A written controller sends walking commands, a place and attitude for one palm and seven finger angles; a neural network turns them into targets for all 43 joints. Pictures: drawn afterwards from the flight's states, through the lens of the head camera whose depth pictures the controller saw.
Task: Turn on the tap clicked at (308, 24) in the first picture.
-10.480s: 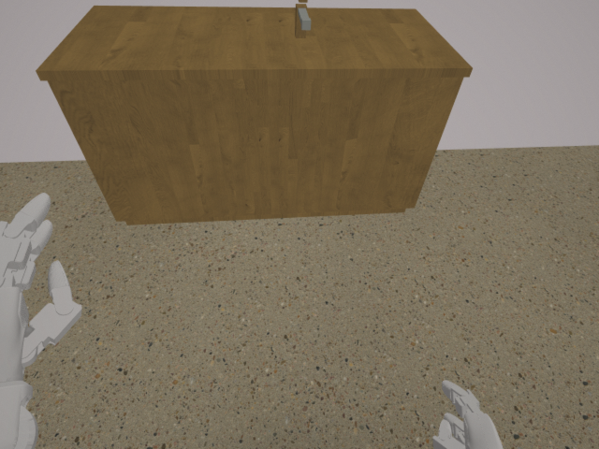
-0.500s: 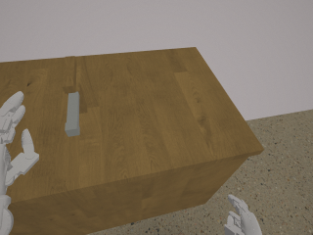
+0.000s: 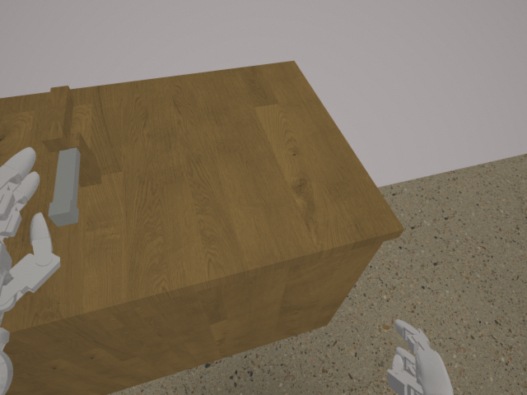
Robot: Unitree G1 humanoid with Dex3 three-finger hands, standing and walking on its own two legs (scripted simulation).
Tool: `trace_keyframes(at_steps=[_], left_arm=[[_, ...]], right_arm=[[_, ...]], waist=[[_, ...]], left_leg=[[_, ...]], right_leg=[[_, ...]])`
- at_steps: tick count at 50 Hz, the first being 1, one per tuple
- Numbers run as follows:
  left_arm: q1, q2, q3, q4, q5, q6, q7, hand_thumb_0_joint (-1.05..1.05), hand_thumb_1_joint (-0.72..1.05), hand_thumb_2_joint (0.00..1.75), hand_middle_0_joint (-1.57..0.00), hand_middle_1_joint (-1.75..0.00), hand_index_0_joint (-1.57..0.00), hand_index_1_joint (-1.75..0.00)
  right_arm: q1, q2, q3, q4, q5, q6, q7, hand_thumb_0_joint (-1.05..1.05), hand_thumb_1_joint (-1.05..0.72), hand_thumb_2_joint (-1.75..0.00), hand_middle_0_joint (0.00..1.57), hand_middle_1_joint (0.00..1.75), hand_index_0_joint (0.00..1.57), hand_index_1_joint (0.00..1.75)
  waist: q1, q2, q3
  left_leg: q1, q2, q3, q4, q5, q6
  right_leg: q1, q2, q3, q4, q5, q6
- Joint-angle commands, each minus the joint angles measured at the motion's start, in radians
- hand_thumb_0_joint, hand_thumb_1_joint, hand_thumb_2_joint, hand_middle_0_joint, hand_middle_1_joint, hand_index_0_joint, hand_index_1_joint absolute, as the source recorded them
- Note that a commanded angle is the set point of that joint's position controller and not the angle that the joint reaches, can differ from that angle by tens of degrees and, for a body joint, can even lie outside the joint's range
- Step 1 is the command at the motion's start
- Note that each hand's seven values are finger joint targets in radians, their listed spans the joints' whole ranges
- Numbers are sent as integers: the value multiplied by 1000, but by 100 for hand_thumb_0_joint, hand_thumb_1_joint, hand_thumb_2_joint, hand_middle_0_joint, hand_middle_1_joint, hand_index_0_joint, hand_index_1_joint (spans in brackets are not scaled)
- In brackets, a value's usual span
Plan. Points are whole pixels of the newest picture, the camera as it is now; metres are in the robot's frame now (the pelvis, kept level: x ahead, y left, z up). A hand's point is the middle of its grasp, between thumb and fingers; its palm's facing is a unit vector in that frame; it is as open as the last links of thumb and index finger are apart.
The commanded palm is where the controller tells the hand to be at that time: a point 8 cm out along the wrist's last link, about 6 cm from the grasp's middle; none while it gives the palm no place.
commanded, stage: come to a stop and stand still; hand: left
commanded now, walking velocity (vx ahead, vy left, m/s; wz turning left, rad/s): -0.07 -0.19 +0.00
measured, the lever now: (64, 212) +0.33 +0.33 +0.08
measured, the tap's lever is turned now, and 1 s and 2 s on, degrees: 0 0 0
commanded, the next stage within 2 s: look again from close up in 1.08 s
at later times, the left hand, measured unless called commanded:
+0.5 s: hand (30, 256) +0.22 +0.27 +0.16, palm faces +0.41 -0.83 -0.37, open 7.4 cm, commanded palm +0.17 +0.30 +0.18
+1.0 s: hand out of the picture +0.22 +0.31 +0.16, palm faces +0.39 -0.84 -0.37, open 7.4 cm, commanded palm +0.16 +0.34 +0.18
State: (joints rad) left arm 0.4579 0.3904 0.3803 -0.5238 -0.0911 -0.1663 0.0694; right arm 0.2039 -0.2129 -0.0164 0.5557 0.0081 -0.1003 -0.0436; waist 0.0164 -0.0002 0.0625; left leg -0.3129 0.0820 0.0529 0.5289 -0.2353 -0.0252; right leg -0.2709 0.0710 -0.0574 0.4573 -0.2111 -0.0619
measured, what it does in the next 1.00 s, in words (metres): shifts its weight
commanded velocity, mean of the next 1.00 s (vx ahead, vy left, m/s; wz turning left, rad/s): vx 0.00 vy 0.01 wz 0.00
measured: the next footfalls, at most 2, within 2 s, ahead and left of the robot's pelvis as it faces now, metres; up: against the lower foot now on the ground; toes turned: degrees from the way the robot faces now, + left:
none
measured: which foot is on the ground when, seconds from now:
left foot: down 0.00-1.00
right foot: down 0.00-1.00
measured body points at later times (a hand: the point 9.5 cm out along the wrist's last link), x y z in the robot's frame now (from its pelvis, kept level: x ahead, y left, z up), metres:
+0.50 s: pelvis +0.02 +0.02 +0.01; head +0.04 +0.02 +0.46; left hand +0.20 +0.31 +0.18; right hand +0.21 -0.20 -0.07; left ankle +0.02 +0.13 -0.74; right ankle +0.02 -0.08 -0.74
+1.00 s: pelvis +0.02 +0.06 +0.01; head +0.04 +0.08 +0.46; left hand +0.20 +0.36 +0.18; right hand +0.20 -0.15 -0.07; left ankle +0.02 +0.13 -0.74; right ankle +0.02 -0.08 -0.74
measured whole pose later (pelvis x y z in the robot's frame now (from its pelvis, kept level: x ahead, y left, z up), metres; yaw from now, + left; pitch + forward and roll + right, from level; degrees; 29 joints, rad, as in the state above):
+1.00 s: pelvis +0.02 +0.06 +0.01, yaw +3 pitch +0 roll -1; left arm 0.45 0.37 0.34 -0.49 -0.06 -0.16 0.11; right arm 0.20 -0.19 0.03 0.56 0.01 -0.08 -0.04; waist 0.02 -0.02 0.06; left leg -0.21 -0.02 0.05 0.42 -0.21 0.05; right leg -0.15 -0.02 -0.06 0.35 -0.19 0.02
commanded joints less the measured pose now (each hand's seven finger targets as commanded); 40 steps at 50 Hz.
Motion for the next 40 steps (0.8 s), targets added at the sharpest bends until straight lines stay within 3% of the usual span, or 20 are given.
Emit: trace_keyframes(at_steps=[1, 2, 5, 6, 7, 10, 12, 23, 33, 40], left_arm=[[-13, 195, 141, -206, -13, -58, 30, 0, 90, 90, -20, -30, -20, -30], [-5, 161, 110, -188, -13, -59, 28, 0, 90, 90, -20, -30, -20, -30], [4, 174, 123, -200, -11, -63, 48, 0, 90, 90, -20, -30, -20, -30], [25, 190, 141, -193, -7, -57, 60, 0, 90, 90, -20, -30, -20, -30], [31, 160, 111, -177, -7, -59, 62, 0, 90, 90, -20, -30, -20, -30], [26, 174, 120, -163, -3, -57, 70, 0, 90, 90, -20, -30, -20, -30], [10, 158, 98, -151, 2, -55, 71, 0, 90, 90, -20, -30, -20, -30], [-104, 139, 47, -169, 22, -43, 69, 0, 90, 90, -20, -30, -20, -30], [-65, 145, 64, -194, 20, -51, 58, 0, 90, 90, -20, -30, -20, -30], [-61, 139, 59, -178, 24, -57, 58, 0, 90, 90, -20, -30, -20, -30]], right_arm=[[-87, -112, -51, -158, 9, -53, -16, 0, -90, -90, 20, 30, 20, 30], [-72, -114, -47, -153, 4, -48, -15, 0, -90, -90, 20, 30, 20, 30], [-78, -113, -44, -155, 16, -51, -15, 0, -90, -90, 20, 30, 20, 30], [-101, -108, -36, -149, 20, -49, -17, 0, -90, -90, 20, 30, 20, 30], [-89, -110, -29, -142, 14, -43, -14, 0, -90, -90, 20, 30, 20, 30], [-92, -114, -31, -140, 17, -42, -17, 0, -90, -90, 20, 30, 20, 30], [-99, -115, -22, -127, 11, -35, -17, 0, -90, -90, 20, 30, 20, 30], [-105, -112, -15, -136, 11, -35, -12, 0, -90, -90, 20, 30, 20, 30], [-98, -106, -9, -152, 8, -26, -7, 0, -90, -90, 20, 30, 20, 30], [-83, -107, -10, -152, 8, -26, -6, 0, -90, -90, 20, 30, 20, 30]], waist=[[-5, 21, -187], [-10, 8, -198], [-4, 7, -211], [-1, 19, -198], [-6, -10, -204], [-3, -29, -170], [-7, -16, -165], [-1, 32, -155], [-3, 74, -190], [-4, 70, -175]], left_leg=[[113, 35, -51, -30, 62, 47], [103, 23, -47, -26, 62, 48], [99, -12, -45, 9, 48, 45], [106, -14, -48, 3, 58, 46], [100, -18, -53, 1, 67, 48], [106, -15, -63, -16, 64, 51], [123, -8, -68, -53, 90, 55], [144, 12, -98, -152, 138, 55], [163, 29, -126, -171, 288, 46], [145, 33, -138, -187, 256, 38]], right_leg=[[4, -143, 139, -108, 127, 43], [23, -143, 136, -112, 125, 51], [51, -186, 194, -147, 119, 59], [49, -192, 194, -161, 130, 62], [67, -194, 180, -163, 122, 65], [51, -193, 192, -183, 92, 76], [58, -178, 155, -177, 94, 76], [136, -147, 108, -143, 147, 50], [196, -138, 70, -108, 247, 43], [197, -140, 61, -115, 214, 43]])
